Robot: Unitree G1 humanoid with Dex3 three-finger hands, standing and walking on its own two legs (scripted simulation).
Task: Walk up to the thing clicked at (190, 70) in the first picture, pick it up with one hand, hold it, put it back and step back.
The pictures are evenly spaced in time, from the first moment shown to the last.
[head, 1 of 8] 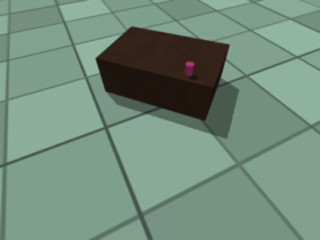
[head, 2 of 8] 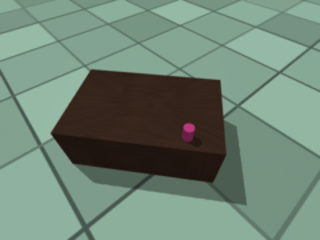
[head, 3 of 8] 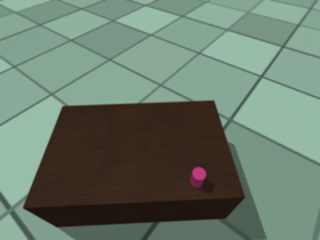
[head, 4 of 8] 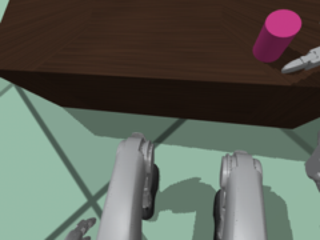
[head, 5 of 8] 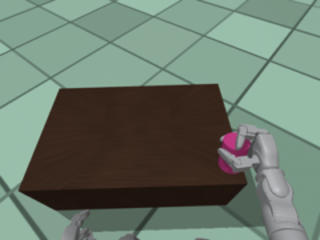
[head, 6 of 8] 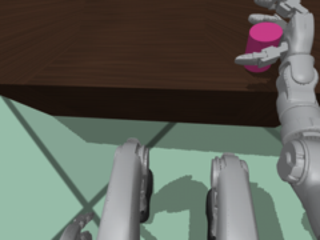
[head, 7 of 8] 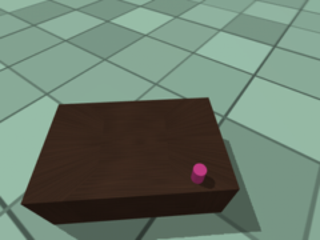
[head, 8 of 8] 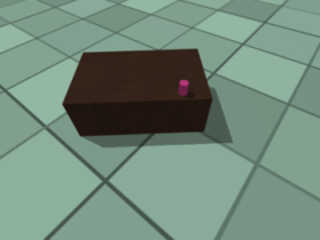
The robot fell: no
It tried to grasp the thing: yes
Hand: right
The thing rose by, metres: 0.36
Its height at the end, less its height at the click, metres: +0.00
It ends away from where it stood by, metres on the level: 0.02
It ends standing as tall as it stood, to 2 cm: yes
